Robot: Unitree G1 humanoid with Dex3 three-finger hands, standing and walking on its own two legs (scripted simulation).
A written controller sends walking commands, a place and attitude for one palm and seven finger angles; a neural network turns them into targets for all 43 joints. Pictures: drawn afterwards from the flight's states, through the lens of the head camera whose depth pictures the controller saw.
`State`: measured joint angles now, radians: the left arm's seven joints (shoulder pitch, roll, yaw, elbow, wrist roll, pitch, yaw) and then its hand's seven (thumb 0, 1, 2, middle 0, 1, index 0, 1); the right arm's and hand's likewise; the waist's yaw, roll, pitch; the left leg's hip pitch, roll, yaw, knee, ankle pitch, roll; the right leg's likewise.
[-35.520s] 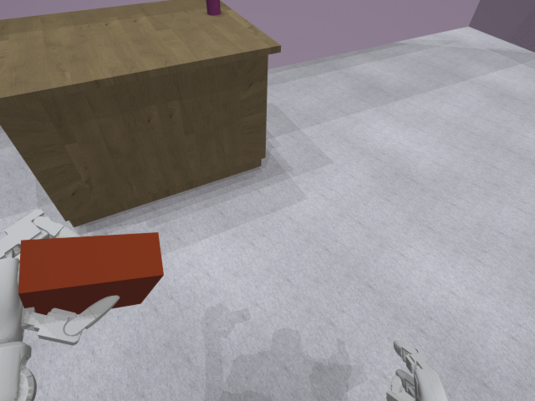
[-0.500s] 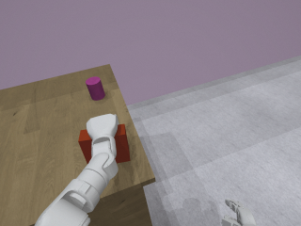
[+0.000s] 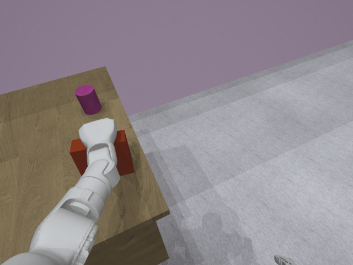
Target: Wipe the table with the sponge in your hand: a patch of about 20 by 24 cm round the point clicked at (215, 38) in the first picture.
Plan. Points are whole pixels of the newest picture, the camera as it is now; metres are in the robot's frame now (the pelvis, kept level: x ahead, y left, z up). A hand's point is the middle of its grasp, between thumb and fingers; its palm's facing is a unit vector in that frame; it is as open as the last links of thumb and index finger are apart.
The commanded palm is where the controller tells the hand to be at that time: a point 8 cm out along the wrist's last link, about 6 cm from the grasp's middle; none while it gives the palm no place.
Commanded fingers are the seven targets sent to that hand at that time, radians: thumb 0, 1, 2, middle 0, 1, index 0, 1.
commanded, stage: wipe forward along the third lane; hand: left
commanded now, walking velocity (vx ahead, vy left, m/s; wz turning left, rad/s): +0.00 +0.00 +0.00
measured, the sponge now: (106, 162) +0.39 +0.21 +0.00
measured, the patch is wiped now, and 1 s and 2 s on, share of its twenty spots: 0.80 0.90 0.90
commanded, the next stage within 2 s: wipe back along the third lane in 0.46 s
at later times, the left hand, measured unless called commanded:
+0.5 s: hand (98, 135) +0.44 +0.24 +0.04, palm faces -0.09 -0.03 -0.99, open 9.3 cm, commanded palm +0.43 +0.25 +0.08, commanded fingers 0.00 0.10 1.30 -1.20 -1.60 -1.20 -1.60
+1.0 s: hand (95, 140) +0.42 +0.24 +0.04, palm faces -0.01 -0.04 -1.00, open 9.3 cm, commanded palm +0.38 +0.22 +0.07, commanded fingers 0.00 0.10 1.30 -1.20 -1.60 -1.20 -1.60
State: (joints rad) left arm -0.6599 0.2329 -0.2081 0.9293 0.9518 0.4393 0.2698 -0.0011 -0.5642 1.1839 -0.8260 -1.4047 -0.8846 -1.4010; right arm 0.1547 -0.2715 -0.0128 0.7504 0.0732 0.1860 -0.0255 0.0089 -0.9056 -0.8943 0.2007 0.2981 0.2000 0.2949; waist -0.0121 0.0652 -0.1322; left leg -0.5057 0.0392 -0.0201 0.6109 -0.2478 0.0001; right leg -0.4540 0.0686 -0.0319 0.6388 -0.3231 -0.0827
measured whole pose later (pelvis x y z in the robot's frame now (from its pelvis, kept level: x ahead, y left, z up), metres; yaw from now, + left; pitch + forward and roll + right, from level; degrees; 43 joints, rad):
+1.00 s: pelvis +0.02 +0.06 +0.01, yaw -1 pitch +9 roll -1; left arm -0.66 0.16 -0.29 0.90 0.93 0.54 0.37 -0.02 -0.45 1.13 -0.73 -1.49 -0.78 -1.51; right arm 0.12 -0.23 -0.02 0.74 0.08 0.22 0.04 0.01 -0.91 -0.89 0.20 0.30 0.20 0.29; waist 0.01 0.05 -0.15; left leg -0.48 0.00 0.01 0.60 -0.27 0.03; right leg -0.40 0.03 0.00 0.55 -0.31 -0.01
